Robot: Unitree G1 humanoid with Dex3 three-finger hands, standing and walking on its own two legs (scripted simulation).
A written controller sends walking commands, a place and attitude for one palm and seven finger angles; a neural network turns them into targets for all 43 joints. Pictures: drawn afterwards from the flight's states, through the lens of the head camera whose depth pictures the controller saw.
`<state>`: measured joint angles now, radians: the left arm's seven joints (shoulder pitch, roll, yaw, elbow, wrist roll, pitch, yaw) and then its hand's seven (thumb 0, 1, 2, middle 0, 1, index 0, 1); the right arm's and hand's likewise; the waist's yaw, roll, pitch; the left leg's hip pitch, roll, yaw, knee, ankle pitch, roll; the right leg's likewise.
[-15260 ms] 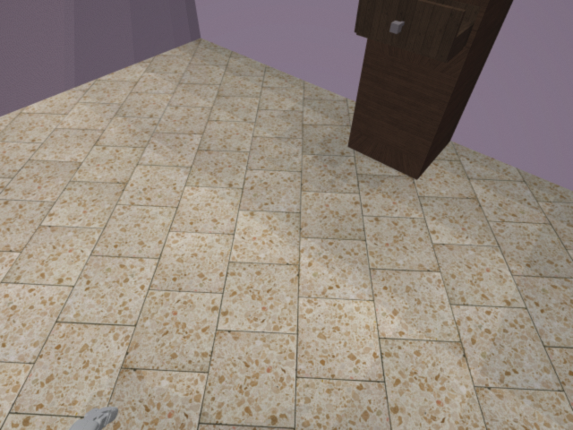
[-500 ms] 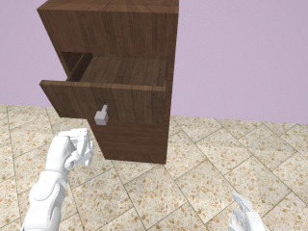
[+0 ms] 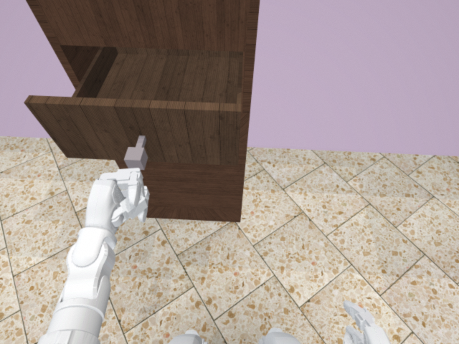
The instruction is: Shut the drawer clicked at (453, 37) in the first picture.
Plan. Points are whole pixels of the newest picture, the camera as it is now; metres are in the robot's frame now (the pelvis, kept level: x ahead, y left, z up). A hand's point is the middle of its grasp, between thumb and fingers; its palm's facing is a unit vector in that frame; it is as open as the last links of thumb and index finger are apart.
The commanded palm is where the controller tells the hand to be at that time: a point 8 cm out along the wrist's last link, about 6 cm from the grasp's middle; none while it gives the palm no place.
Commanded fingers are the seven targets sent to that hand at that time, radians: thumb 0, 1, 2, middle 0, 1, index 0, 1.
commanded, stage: bring the fist close to the handle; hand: left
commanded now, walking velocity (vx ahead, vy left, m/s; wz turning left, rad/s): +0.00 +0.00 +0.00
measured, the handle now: (138, 151) +0.45 +0.19 +0.05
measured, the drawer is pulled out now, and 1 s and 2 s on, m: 0.18 0.18 0.06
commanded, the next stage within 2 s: push the drawer shut in 0.48 s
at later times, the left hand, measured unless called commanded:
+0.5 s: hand (148, 199) +0.35 +0.15 +0.04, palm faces -0.04 -1.00 -0.04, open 3.3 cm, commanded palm +0.33 +0.21 +0.05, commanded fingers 0.00 0.90 0.90 -1.40 -1.60 -1.40 -1.60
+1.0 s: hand (153, 179) +0.39 +0.15 +0.04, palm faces -0.04 -1.00 -0.04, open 3.3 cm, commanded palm +0.38 +0.21 +0.05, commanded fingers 0.00 0.90 0.90 -1.40 -1.60 -1.40 -1.60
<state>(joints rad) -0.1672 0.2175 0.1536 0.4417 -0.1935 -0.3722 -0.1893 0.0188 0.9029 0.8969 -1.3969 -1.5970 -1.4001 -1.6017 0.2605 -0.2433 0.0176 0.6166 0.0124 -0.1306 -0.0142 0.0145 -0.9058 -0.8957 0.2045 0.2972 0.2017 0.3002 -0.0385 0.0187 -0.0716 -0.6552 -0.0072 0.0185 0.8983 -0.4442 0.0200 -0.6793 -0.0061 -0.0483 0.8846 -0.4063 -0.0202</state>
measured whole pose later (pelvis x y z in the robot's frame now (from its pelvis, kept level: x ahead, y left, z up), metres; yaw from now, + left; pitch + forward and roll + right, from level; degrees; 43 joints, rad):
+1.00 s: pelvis +0.00 +0.00 -0.01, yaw +0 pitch +15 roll -1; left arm -0.41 0.26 0.20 0.70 -0.18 -0.42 -0.19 0.02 0.89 0.89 -1.41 -1.60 -1.42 -1.60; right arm 0.30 -0.25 0.02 0.62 0.02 -0.04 -0.02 0.01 -0.91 -0.90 0.20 0.30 0.20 0.30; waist -0.07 0.02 -0.10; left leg -0.77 0.00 0.01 0.98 -0.47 0.01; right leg -0.79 0.00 -0.05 0.95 -0.42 -0.03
